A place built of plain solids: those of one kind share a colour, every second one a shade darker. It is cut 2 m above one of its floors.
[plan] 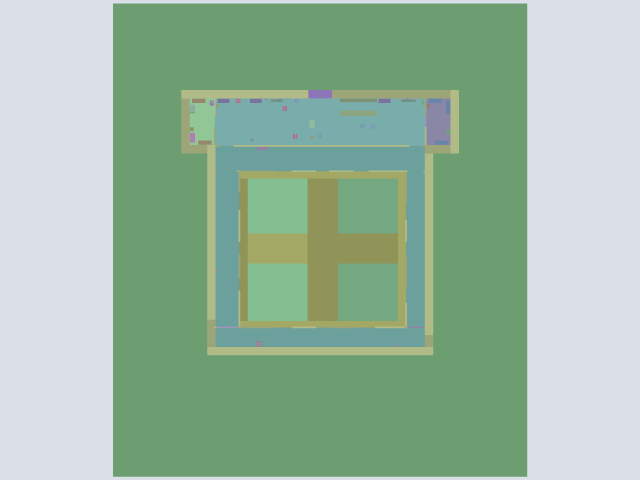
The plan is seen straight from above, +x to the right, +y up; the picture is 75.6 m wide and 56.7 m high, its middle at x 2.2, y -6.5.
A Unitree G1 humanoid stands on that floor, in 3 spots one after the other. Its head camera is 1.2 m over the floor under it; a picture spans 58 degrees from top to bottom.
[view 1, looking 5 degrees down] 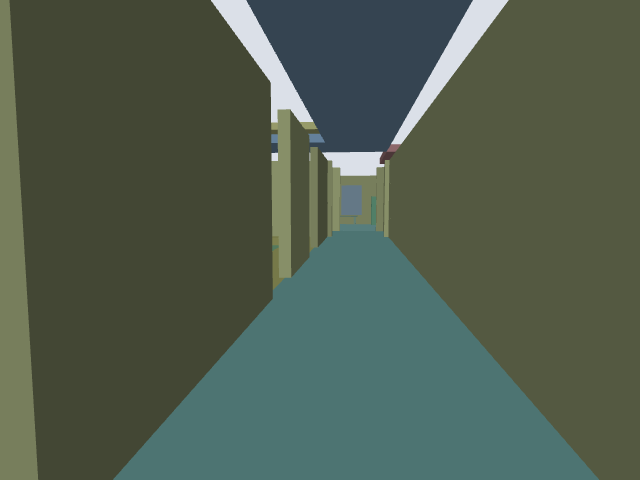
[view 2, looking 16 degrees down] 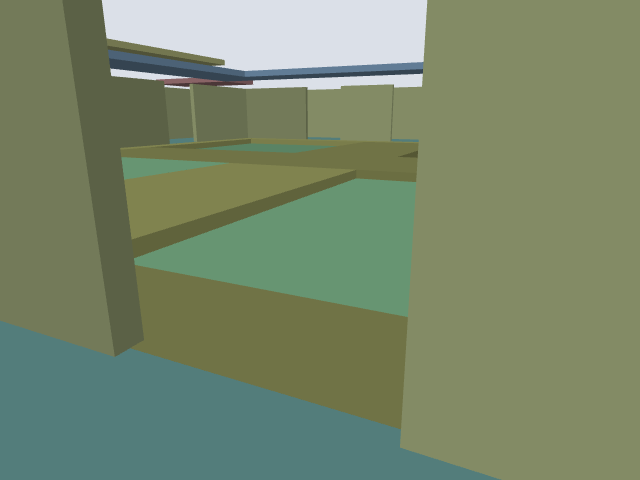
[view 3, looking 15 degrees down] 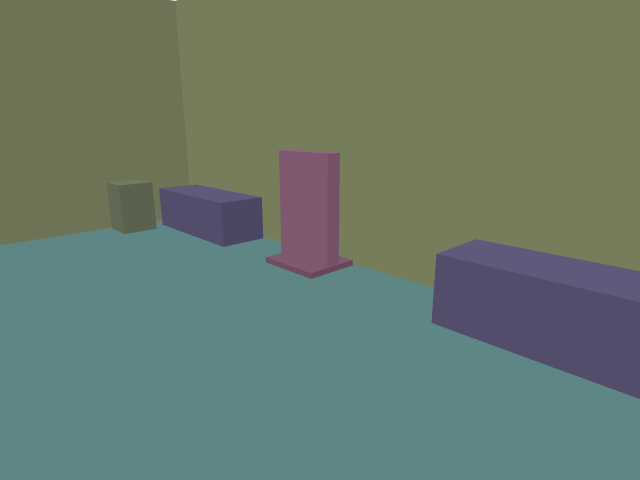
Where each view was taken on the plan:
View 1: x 13.52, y -13.50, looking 95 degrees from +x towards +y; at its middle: wall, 12.10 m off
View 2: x -8.78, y -12.78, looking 25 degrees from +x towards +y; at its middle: step_tier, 5.08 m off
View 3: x -4.78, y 7.47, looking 136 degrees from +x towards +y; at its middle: board_foyer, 3.58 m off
